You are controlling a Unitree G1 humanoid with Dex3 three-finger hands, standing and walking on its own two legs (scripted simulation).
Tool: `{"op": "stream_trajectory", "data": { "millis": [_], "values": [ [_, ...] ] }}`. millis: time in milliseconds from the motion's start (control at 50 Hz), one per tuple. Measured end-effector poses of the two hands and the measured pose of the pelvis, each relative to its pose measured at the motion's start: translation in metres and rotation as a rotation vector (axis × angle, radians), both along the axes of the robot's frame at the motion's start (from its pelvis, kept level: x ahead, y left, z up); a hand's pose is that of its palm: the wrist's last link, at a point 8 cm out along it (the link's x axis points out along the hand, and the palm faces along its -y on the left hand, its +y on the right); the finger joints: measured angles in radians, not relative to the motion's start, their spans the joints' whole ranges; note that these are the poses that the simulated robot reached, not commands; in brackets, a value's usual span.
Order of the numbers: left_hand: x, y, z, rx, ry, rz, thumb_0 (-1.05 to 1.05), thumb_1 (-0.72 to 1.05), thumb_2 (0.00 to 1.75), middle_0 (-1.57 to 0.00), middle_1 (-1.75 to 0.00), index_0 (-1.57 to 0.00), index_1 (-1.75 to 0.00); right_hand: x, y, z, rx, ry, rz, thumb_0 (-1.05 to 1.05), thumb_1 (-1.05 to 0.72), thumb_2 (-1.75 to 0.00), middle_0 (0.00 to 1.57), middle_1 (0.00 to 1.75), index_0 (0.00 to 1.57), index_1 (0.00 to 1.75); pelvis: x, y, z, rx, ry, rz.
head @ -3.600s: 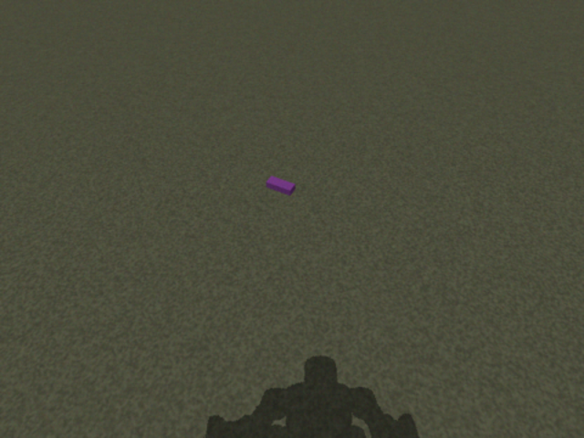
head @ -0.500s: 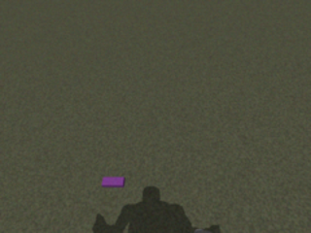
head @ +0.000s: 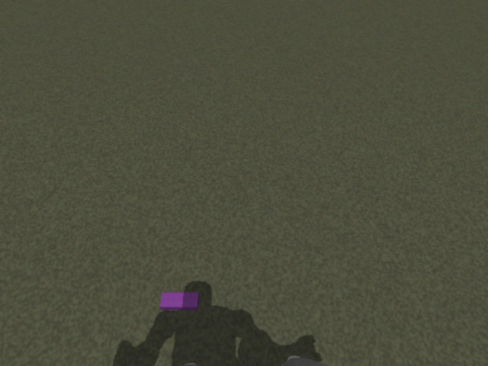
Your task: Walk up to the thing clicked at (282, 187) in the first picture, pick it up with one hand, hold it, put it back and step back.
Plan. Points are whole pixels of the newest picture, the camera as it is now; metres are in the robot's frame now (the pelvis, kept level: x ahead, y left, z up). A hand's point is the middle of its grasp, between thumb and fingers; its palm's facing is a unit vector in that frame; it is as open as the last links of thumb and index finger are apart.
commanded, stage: walk up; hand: left
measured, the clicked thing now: (180, 301) +0.46 +0.23 -0.72
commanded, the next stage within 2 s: stand in 1.46 s
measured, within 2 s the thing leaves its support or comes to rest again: neither
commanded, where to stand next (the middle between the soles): +0.10 -0.06 m, yaw +0 degrees
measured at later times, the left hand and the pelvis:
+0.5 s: hand out of the picture +0.12 +0.23 -0.12, palm faces -0.08 -0.93 -0.36, open 7.4 cm; pelvis +0.00 -0.03 +0.02, yaw -1 degrees
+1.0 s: hand out of the picture +0.13 +0.22 -0.12, palm faces -0.06 -0.95 -0.31, open 7.4 cm; pelvis +0.02 -0.02 +0.04, yaw -2 degrees
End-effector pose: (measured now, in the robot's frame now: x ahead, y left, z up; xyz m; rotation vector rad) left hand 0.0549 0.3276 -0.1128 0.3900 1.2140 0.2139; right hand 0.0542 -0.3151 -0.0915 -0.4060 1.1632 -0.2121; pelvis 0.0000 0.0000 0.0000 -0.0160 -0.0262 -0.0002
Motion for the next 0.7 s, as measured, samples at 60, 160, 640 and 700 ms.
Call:
{"op": "stream_trajectory", "data": {
  "millis": [60, 160, 640, 700],
  "values": [
    [0.017, -0.007, -0.003, -0.019, -0.009, -0.011, 0.0, 0.9, 0.9, -0.2, -0.3, -0.2, -0.3, 0.006, 0.002, -0.006, -0.002, 0.002, -0.012, 0.01, -0.9, -0.9, 0.21, 0.3, 0.21, 0.3, 0.004, 0.002, -0.002, -0.006, -0.001, -0.006],
    [0.043, -0.016, 0.001, -0.048, -0.049, -0.033, 0.0, 0.9, 0.9, -0.2, -0.3, -0.2, -0.3, 0.016, 0.005, -0.005, -0.001, -0.014, -0.028, 0.01, -0.9, -0.9, 0.21, 0.3, 0.21, 0.3, 0.006, 0.001, 0.001, 0.01, 0.006, -0.005],
    [0.051, -0.064, 0.03, -0.08, -0.037, -0.048, 0.0, 0.9, 0.9, -0.2, -0.3, -0.2, -0.3, -0.001, -0.034, 0.007, 0.022, 0.039, -0.064, 0.01, -0.9, -0.9, 0.21, 0.3, 0.21, 0.3, 0.006, -0.03, 0.028, 0.038, -0.001, -0.025],
    [0.051, -0.066, 0.03, -0.09, -0.026, -0.04, 0.0, 0.9, 0.9, -0.2, -0.3, -0.2, -0.3, -0.006, -0.032, 0.007, 0.028, 0.06, -0.073, 0.01, -0.9, -0.9, 0.21, 0.3, 0.21, 0.3, 0.008, -0.03, 0.03, 0.036, 0.0, -0.028]
  ]
}}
